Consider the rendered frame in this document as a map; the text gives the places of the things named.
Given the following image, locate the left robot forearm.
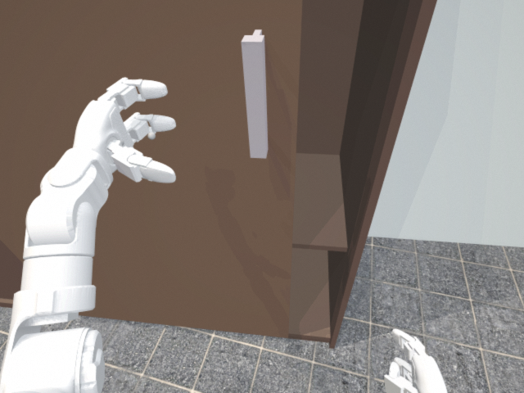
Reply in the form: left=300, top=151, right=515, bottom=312
left=0, top=147, right=113, bottom=393

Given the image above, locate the right robot hand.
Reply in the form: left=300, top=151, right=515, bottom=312
left=384, top=329, right=448, bottom=393

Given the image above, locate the robot left upper arm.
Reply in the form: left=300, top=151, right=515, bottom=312
left=3, top=327, right=105, bottom=393

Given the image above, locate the handle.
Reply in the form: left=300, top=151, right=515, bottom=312
left=242, top=29, right=268, bottom=159

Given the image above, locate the wardrobe door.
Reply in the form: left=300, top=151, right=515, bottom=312
left=0, top=240, right=23, bottom=299
left=0, top=0, right=302, bottom=338

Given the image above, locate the left robot hand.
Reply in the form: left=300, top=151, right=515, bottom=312
left=73, top=78, right=176, bottom=183

